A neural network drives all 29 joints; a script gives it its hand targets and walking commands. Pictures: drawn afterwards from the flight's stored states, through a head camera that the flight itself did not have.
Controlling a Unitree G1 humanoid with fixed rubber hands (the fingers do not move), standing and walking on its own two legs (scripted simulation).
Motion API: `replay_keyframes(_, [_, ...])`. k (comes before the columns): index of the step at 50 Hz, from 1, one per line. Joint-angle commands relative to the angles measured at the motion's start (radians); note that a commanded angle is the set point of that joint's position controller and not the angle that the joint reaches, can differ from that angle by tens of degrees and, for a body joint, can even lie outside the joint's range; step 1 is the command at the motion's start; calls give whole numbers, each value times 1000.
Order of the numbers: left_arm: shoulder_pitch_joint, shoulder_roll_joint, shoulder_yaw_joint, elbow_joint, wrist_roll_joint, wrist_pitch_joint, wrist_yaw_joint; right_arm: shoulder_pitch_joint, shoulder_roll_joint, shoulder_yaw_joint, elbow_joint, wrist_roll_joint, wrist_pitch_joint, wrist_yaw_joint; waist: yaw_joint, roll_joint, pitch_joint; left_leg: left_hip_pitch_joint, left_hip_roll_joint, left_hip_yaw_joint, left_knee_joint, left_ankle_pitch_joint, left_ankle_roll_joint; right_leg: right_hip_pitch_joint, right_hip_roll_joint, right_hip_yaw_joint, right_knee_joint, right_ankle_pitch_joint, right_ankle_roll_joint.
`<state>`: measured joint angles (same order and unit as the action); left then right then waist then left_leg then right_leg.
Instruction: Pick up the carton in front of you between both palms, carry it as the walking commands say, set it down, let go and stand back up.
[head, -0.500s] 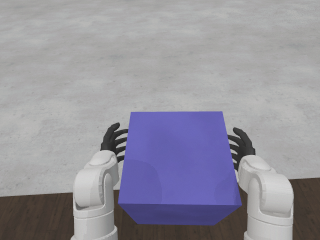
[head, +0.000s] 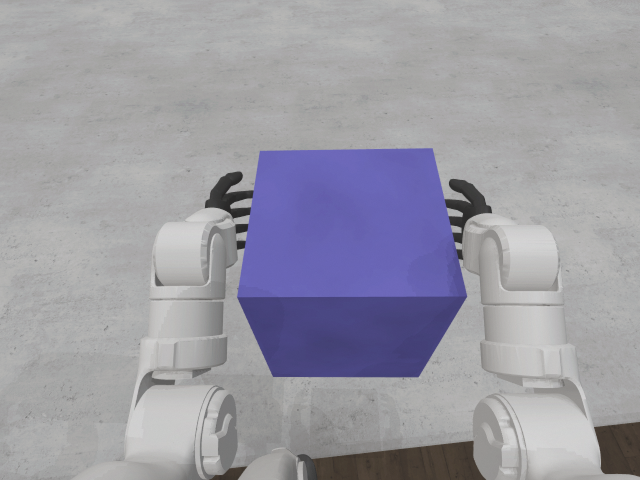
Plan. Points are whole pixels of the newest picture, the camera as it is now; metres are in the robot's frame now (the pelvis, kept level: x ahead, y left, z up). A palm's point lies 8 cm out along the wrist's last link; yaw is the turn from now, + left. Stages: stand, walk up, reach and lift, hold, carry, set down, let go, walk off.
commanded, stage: carry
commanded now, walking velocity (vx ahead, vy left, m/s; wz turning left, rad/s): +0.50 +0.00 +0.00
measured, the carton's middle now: (345, 273) +0.36 +0.00 +0.04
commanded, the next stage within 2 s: none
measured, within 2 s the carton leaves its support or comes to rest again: neither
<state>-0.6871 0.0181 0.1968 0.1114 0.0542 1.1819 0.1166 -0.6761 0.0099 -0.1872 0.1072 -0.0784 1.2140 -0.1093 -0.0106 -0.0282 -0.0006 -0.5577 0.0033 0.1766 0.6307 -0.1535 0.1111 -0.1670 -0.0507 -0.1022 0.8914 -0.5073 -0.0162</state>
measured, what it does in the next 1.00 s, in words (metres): goes down: right foot 0.07 m lower, then left foot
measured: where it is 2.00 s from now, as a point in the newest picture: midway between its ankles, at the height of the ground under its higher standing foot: (336, 207)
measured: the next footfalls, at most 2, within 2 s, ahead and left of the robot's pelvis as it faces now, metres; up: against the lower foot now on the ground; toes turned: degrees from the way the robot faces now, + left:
right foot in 0.46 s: +0.50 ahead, -0.06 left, -0.07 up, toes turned -3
left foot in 0.96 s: +0.81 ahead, +0.04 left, -0.07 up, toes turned +6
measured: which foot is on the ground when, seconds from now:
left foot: down 0.00-0.50, up 0.52-0.94, down 0.96-1.00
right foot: up 0.00-0.44, down 0.46-0.96, up 0.98-1.00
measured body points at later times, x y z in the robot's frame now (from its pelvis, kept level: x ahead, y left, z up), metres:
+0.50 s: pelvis +0.35 -0.02 -0.05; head +0.36 -0.03 +0.40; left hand +0.72 +0.14 +0.10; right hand +0.73 -0.16 +0.09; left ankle +0.13 +0.07 -0.68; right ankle +0.46 -0.06 -0.78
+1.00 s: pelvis +0.67 -0.01 -0.07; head +0.73 -0.02 +0.38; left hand +1.04 +0.14 +0.03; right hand +1.03 -0.16 +0.02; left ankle +0.77 +0.04 -0.78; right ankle +0.48 -0.07 -0.72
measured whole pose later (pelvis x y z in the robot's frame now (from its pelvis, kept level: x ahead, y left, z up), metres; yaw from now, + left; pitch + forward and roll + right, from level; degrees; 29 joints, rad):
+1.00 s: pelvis +0.67 -0.01 -0.07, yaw +0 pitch +5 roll +1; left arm -0.56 -0.03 0.23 -0.06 0.02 1.08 0.12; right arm -0.55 0.08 -0.17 -0.07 -0.09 1.12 -0.14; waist -0.01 -0.02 0.05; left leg -0.52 -0.06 0.17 0.53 -0.10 0.14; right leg -0.23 0.07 -0.04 0.98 -0.51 -0.04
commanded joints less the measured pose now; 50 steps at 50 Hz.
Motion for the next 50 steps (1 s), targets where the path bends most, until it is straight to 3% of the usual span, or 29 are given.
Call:
replay_keyframes(1, [-658,-1144,-638,-75,-430,10,-228,-683,1043,592,-123,449,-34,224,-53,266,-531,854,328,-632,-233,102,159,-540,63,128,497,18,-38])
replay_keyframes(2, [-675,-1162,-635,-108,-425,6,-221,-739,1083,611,-173,474,-37,227,-59,145,-516,816,302,-552,-204,246,128,-546,31,139,452,72,-45])
replay_keyframes(3, [-680,-1177,-638,-140,-418,2,-211,-786,1110,628,-228,494,-39,228,-53,99,-507,768,289,-476,-198,352,108,-530,8,137,398,116,-41])
replay_keyframes(5, [-661,-1182,-643,-195,-398,-2,-190,-815,1143,655,-306,520,-42,225,-44,104,-546,764,269,-402,-198,420,83,-490,-15,138,285,143,-26])
replay_keyframes(9, [-559,-1149,-678,-268,-352,-11,-167,-726,1114,689,-379,510,-42,221,-56,130,-559,819,247,-321,-165,552,109,-553,7,85,99,136,-12])
replay_keyframes(12, [-533,-1091,-713,-304,-332,-17,-164,-683,1056,717,-390,498,-45,226,-64,170,-555,850,218,-265,-132,662,100,-576,18,49,38,311,-21])
replay_keyframes(14, [-528,-1051,-728,-303,-329,-14,-169,-651,1013,723,-360,486,-44,230,-80,176,-534,920,196,-250,-96,632,84,-647,11,57,-37,449,-24])
replay_keyframes(15, [-525,-1032,-730,-289,-332,-9,-175,-631,994,722,-336,478,-43,231,-110,146,-489,952,146,-228,-89,570,74,-696,40,24,-135,521,-18])
replay_keyframes(18, [-520,-990,-704,-216,-329,12,-199,-602,966,712,-246,461,-35,232,-118,88,-373,759,94,-168,-66,363,52,-479,62,-6,-475,778,-26])
replay_keyframes(20, [-511,-966,-669,-157,-323,23,-214,-603,970,705,-182,460,-33,235,-85,133,-339,625,107,-155,-11,304,42,-287,45,3,-516,875,-59])
replay_keyframes(21, [-505,-955,-648,-127,-319,27,-219,-616,974,705,-158,461,-31,237,-43,140,-350,592,113,-147,71,327,35,-194,38,-10,-500,869,-68])
replay_keyframes(22, [-487,-946,-621,-90,-313,30,-223,-641,980,697,-131,462,-27,239,7,97,-368,543,97,-113,196,359,13,-62,49,-44,-515,848,-67])
replay_keyframes(23, [-492,-940,-593,-65,-309,32,-230,-661,983,679,-110,454,-27,240,54,46,-391,430,60,-77,359,253,-16,109,41,-51,-499,756,-48])
replay_keyframes(24, [-512,-924,-568,-38,-307,37,-238,-675,986,665,-87,453,-22,238,61,-101,-405,193,11,-91,570,-125,-37,301,-72,63,-347,915,-32])
replay_keyframes(25, [-530,-919,-549,19,-314,44,-240,-693,1002,652,-71,454,-8,233,28,-273,-463,-43,-40,-155,719,-485,-56,503,-233,338,-231,1029,-98])
replay_keyframes(26, [-537,-924,-538,50,-331,48,-242,-712,999,631,-58,457,0,223,71,-266,-530,-172,-45,-201,827,-449,-62,557,-324,550,-316,683,-221])
replay_keyframes(27, [-558,-983,-543,45,-358,41,-249,-750,1010,622,-82,458,-1,214,105,-209,-519,-230,-36,-205,837,-397,-65,487,-332,682,-464,399,-268])
replay_keyframes(28, [-608,-1042,-547,15,-383,37,-257,-778,1044,613,-95,452,-8,205,81,-88,-467,-217,-10,-201,801,-322,-65,397,-301,636,-513,405,-232])
replay_keyframes(29, [-676,-1104,-572,-33,-419,28,-264,-804,1080,612,-126,455,-16,198,69,-79,-476,-200,5,-200,773,-302,-68,351,-296,609,-489,525,-233])
replay_keyframes(30, [-723,-1155,-592,-70,-450,22,-268,-814,1106,615,-146,455,-25,191,59,-33,-465,-168,26,-203,710,-260,-76,300,-256,505,-483,618,-201])
replay_keyframes(32, [-741,-1209,-624,-130,-488,6,-267,-774,1142,614,-173,448,-44,177,53,-43,-489,-157,41,-190,635,-179,-81,287,-196,381,-475,692,-155])
replay_keyframes(39, [-580,-1217,-712,-194,-474,-57,-270,-583,1146,685,-215,374,-116,154,86,-68,-507,-273,13,-84,356,-66,-74,444,-133,222,-417,1117,-125])
replay_keyframes(43, [-528,-1163,-762,-238,-465,-84,-275,-564,1091,738,-278,362,-142,153,96,-72,-456,-128,-70,7,-2,111,-60,437,-65,128,-387,1222,-96])
replay_keyframes(45, [-503,-1117,-770,-253,-462,-89,-268,-573,1049,754,-317,373,-140,154,60,-113,-478,118,-115,47,-136,206,-32,349,-66,79,-305,1352,-72])
replay_keyframes(46, [-501,-1095,-771,-260,-459,-87,-264,-567,1026,755,-325,380,-135,157,7,-130,-515,292,-99,35,-192,256,-17,284,-80,56,-212,1341,-46])
replay_keyframes(47, [-500,-1071,-771,-258,-451,-82,-260,-544,1002,750,-325,385,-129,162,-49,-91,-553,498,-52,1,-248,317,-8,179,-77,26,-76,1224,-22])
replay_keyframes(48, [-491,-1047,-767,-247,-436,-74,-256,-522,973,742,-320,390,-119,172,-72,28,-592,750,133,-212,-182,472,14,-57,-43,40,93,721,-14])
replay_keyframes(49, [-464,-1037,-758,-210,-430,-56,-251,-511,930,727,-272,380,-109,177,-60,237,-691,1058,414,-633,-102,659,220,-406,106,104,384,-35,29])
replay_keyframes(50, [-427,-1002,-726,-186,-413,-47,-244,-464,945,728,-219,397,-99,185,-75,229,-739,1089,431,-774,-177,366,290,-534,110,165,547,-70,5])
